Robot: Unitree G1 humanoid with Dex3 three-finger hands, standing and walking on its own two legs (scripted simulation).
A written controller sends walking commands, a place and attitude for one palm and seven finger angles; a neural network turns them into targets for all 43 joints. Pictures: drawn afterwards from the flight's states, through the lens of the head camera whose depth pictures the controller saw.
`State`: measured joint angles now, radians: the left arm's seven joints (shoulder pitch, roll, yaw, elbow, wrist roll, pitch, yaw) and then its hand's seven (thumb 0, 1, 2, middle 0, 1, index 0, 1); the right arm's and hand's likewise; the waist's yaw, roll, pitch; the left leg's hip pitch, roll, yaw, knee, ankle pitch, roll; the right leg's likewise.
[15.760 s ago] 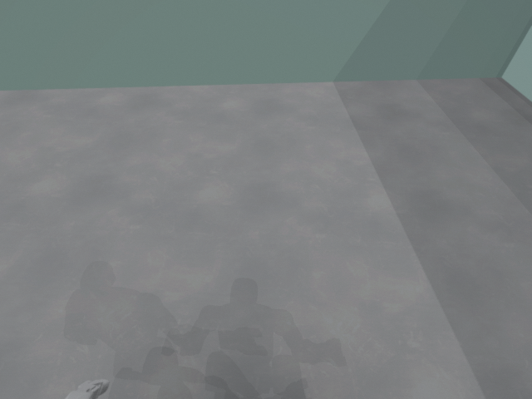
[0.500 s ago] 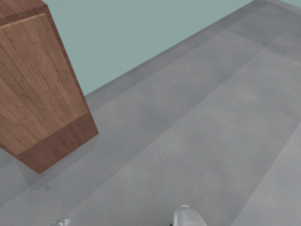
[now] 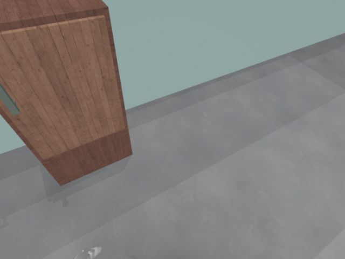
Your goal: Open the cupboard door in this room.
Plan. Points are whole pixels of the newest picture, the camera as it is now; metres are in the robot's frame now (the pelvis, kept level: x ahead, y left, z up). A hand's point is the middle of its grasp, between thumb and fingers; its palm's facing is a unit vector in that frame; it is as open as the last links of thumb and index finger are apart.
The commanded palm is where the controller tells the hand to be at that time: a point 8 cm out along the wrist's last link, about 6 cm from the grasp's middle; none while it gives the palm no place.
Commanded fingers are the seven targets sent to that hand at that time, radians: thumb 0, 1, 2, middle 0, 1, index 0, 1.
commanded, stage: turn to face it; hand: left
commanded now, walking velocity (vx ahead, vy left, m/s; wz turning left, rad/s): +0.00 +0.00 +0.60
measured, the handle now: (4, 93) +0.59 +0.57 -0.01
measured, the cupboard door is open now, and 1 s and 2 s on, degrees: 0 0 0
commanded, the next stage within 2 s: take the last steps up to it in 0.84 s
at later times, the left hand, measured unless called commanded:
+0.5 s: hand out of the picture +0.03 +0.22 -0.14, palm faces +0.27 -0.92 -0.27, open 7.4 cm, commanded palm none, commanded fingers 0.00 0.90 0.90 -0.20 -0.30 -0.20 -0.30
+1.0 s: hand out of the picture -0.15 +0.15 -0.17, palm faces +0.53 -0.82 -0.22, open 7.4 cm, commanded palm none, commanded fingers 0.00 0.90 0.90 -0.20 -0.30 -0.20 -0.30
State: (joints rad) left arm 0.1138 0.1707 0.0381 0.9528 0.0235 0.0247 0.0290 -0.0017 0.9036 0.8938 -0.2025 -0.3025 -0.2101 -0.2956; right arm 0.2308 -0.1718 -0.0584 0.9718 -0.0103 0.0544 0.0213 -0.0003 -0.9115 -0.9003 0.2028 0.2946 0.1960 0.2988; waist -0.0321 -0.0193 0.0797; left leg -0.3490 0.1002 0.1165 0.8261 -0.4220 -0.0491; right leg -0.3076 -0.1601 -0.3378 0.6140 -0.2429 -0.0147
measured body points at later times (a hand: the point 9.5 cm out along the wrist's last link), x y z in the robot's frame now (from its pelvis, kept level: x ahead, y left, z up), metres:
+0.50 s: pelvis -0.03 -0.01 +0.01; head +0.00 -0.01 +0.46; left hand +0.01 +0.27 -0.12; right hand +0.09 -0.25 -0.13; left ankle +0.01 +0.11 -0.72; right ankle +0.01 -0.16 -0.69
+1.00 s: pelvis -0.08 -0.04 +0.00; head -0.05 +0.00 +0.45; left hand -0.18 +0.19 -0.15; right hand +0.12 -0.23 -0.13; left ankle -0.18 +0.05 -0.73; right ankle +0.01 -0.16 -0.72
